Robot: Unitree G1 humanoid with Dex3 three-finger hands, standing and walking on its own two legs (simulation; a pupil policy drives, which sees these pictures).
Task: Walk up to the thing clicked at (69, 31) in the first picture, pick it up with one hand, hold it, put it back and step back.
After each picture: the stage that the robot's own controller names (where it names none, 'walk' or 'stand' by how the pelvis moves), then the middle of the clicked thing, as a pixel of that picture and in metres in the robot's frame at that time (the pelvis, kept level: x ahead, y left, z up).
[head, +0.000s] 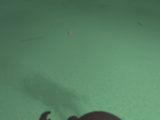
stand; (70, 33) +2.17 +0.63 -0.72
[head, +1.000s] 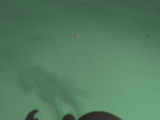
walk; (77, 37) +2.07 +0.29 -0.70
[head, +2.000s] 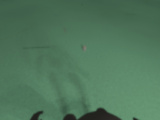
walk; (84, 48) +1.46 +0.09 -0.72
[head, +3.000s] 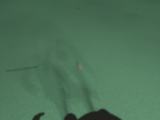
walk; (79, 66) +0.93 +0.17 -0.71
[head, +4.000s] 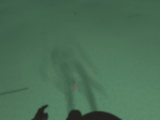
walk; (75, 87) +0.55 +0.25 -0.70
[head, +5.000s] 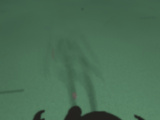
stand; (74, 95) +0.37 +0.21 -0.69
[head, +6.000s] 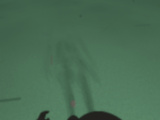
stand; (73, 104) +0.33 +0.20 -0.72
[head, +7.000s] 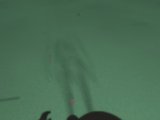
stand; (72, 102) +0.34 +0.20 -0.72
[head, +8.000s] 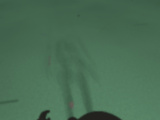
stand; (71, 105) +0.31 +0.22 -0.73
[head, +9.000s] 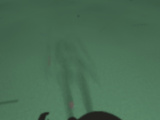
stand; (71, 105) +0.31 +0.22 -0.73
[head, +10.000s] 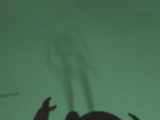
go down; (71, 97) +0.32 +0.21 -0.71
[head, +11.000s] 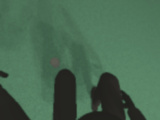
go down; (55, 63) +0.38 +0.26 -0.28
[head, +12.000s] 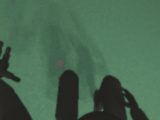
close in; (60, 64) +0.38 +0.26 -0.29
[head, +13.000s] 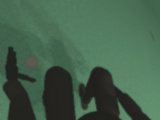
close in; (32, 63) +0.36 +0.29 -0.21
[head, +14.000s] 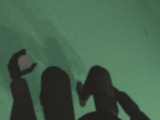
close; (26, 63) +0.36 +0.30 -0.21
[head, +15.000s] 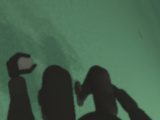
lift; (25, 63) +0.34 +0.29 -0.22
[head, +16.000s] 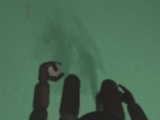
lift; (56, 72) +0.30 +0.24 -0.04
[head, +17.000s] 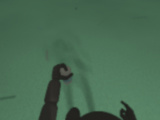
hold; (66, 75) +0.33 +0.17 +0.02
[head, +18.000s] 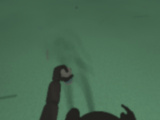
hold; (67, 76) +0.33 +0.17 +0.00
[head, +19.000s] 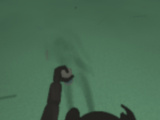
hold; (67, 76) +0.33 +0.17 +0.00
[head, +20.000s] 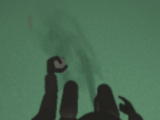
crouch; (61, 65) +0.38 +0.21 -0.08
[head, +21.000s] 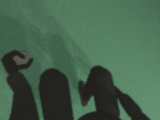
lower; (24, 60) +0.37 +0.31 -0.22
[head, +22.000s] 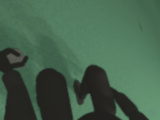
lower; (17, 59) +0.38 +0.31 -0.22
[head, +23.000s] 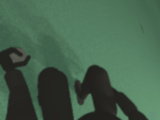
lower; (20, 58) +0.38 +0.31 -0.22
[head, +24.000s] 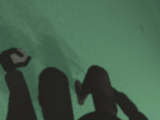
lower; (20, 58) +0.37 +0.31 -0.22
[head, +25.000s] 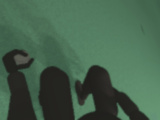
loosen; (23, 60) +0.37 +0.31 -0.22
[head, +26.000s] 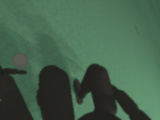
withdraw; (20, 61) +0.36 +0.30 -0.22
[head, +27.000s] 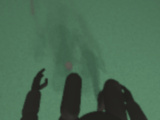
walk; (69, 66) +0.41 +0.24 -0.37
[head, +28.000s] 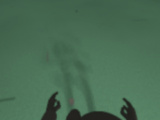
stand; (71, 101) +0.32 +0.19 -0.66
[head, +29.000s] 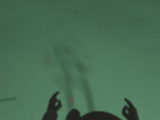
stand; (71, 101) +0.34 +0.21 -0.67
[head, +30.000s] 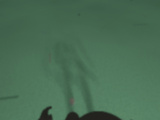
stand; (72, 101) +0.35 +0.20 -0.70
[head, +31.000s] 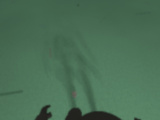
walk; (74, 94) +0.37 +0.19 -0.71
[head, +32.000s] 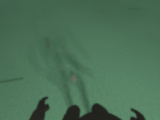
walk; (74, 78) +0.56 +0.18 -0.71
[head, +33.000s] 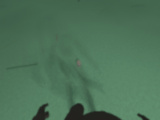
walk; (78, 63) +0.89 +0.23 -0.70
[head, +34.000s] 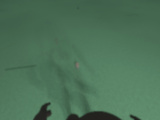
stand; (77, 65) +0.94 +0.23 -0.71
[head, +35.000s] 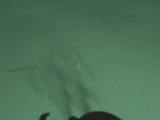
stand; (77, 66) +0.96 +0.23 -0.73
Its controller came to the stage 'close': yes
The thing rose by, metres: 0.70
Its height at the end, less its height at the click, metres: +0.00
